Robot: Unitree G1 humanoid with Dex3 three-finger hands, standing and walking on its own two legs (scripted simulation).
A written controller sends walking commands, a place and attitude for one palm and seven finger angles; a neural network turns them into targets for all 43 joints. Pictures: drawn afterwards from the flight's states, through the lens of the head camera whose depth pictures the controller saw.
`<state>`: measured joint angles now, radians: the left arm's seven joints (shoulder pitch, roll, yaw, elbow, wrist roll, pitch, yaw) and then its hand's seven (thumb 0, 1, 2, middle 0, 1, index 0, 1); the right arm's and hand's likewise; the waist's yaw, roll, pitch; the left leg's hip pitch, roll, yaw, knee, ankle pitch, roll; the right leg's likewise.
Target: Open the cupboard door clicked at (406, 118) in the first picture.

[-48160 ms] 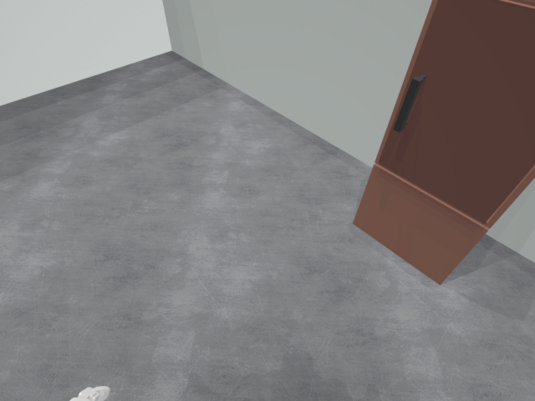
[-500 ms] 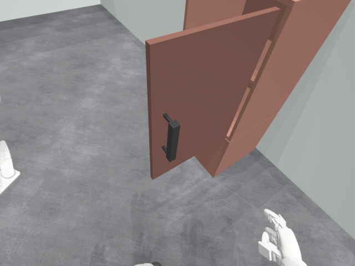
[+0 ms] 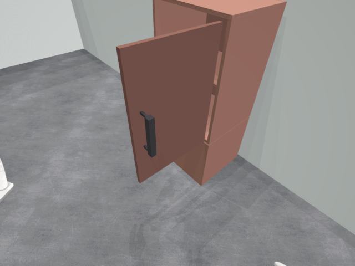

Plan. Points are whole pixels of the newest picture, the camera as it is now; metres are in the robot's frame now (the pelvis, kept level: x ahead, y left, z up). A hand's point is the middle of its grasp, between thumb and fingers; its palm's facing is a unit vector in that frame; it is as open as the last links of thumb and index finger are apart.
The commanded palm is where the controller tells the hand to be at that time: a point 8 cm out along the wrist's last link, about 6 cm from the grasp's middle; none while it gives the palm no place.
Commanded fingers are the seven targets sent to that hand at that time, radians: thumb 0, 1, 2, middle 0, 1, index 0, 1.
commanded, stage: stop stepping back and stand still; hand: left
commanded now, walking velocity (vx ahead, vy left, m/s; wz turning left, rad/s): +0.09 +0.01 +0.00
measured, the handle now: (147, 134) +0.56 +0.14 -0.04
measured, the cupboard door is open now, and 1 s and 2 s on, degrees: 89 89 89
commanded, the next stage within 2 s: let the arm hang, fingers relaxed in 0.46 s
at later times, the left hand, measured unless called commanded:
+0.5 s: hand (12, 218) +0.14 +0.26 +0.17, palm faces +0.52 -0.72 -0.46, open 7.4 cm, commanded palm +0.08 +0.28 +0.20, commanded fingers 0.00 0.90 0.90 -0.20 -0.30 -0.20 -0.30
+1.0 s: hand out of the picture -0.10 +0.18 -0.16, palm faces +0.09 -0.98 -0.19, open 7.2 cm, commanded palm none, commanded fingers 0.00 0.90 0.90 -0.20 -0.30 -0.20 -0.30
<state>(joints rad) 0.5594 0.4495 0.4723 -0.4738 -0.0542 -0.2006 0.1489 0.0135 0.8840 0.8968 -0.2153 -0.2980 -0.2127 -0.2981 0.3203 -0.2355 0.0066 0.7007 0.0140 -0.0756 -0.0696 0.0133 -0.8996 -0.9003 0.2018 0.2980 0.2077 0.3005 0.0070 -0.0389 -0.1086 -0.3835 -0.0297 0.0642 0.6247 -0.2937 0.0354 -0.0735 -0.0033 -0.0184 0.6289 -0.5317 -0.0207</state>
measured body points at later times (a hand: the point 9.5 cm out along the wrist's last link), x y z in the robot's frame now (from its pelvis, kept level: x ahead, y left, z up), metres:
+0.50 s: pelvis -0.05 -0.02 +0.02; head -0.04 -0.04 +0.47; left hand +0.11 +0.29 +0.20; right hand +0.11 -0.27 -0.09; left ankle -0.05 +0.12 -0.72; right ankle -0.05 -0.10 -0.72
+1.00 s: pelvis -0.08 -0.01 +0.02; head -0.06 +0.01 +0.47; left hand -0.10 +0.23 -0.14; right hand -0.03 -0.26 -0.12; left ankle -0.05 +0.12 -0.72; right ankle -0.05 -0.10 -0.72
